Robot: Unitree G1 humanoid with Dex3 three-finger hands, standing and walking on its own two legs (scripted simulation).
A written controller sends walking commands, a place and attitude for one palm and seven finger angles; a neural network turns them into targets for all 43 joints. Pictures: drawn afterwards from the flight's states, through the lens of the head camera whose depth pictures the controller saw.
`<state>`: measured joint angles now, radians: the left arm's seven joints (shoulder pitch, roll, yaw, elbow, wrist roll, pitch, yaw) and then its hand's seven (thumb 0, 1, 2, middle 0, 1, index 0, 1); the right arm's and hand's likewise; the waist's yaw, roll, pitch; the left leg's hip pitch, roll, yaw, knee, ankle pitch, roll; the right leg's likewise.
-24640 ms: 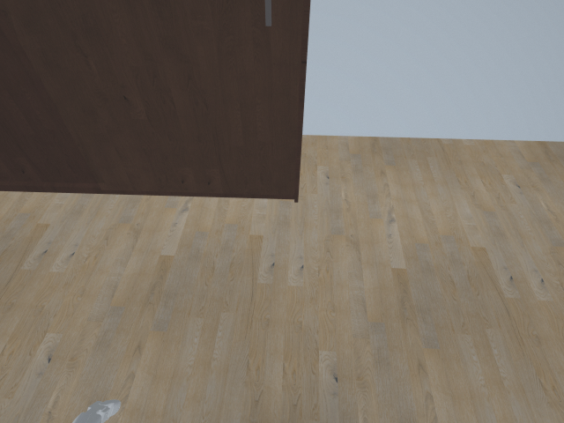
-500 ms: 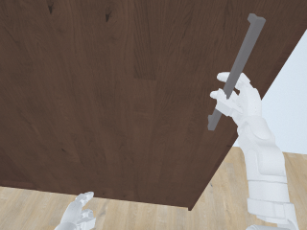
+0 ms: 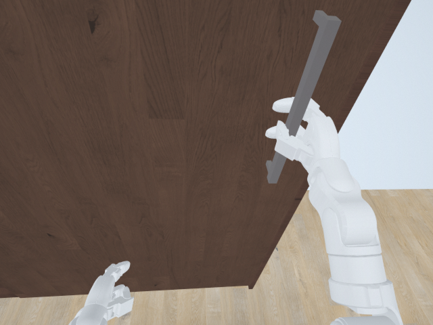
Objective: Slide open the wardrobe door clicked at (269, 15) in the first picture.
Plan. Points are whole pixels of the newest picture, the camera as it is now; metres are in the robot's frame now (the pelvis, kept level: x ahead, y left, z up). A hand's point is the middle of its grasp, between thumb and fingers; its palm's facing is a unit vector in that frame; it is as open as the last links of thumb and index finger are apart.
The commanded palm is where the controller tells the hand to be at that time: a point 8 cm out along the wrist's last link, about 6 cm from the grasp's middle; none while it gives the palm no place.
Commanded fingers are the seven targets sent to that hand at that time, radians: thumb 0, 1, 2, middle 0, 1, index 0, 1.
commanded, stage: step sideways, sliding the door along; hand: right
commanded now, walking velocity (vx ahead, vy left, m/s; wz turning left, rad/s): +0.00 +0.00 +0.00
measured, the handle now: (291, 114) +0.41 -0.10 +0.22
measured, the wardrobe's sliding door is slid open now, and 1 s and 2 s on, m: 0.00 0.05 0.30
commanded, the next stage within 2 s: none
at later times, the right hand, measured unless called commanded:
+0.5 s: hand (272, 142) +0.37 -0.07 +0.19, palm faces +0.16 +0.98 -0.11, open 6.0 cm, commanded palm +0.34 -0.06 +0.20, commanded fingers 0.00 -0.90 -0.90 0.45 1.40 0.45 1.40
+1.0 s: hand (242, 141) +0.37 -0.02 +0.18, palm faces +0.35 +0.93 -0.05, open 6.4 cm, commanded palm +0.33 +0.02 +0.19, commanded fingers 0.00 -0.90 -0.90 0.45 1.40 0.45 1.40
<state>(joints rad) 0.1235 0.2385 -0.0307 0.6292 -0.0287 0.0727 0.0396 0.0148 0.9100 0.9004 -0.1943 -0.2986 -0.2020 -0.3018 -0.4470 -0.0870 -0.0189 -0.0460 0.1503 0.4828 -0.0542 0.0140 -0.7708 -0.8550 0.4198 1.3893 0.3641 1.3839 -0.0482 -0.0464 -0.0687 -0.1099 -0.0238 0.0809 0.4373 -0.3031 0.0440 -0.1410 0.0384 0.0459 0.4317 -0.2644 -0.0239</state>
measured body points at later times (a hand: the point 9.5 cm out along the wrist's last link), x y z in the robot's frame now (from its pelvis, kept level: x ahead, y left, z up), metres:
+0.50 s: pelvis -0.02 +0.06 -0.02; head +0.01 +0.09 +0.43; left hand +0.12 +0.26 -0.15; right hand +0.36 -0.12 +0.19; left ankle +0.06 +0.19 -0.72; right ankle -0.07 -0.12 -0.74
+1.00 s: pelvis +0.04 +0.19 -0.01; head +0.13 +0.18 +0.42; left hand +0.29 +0.34 -0.11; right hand +0.35 -0.07 +0.19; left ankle +0.07 +0.36 -0.72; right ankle -0.01 -0.01 -0.74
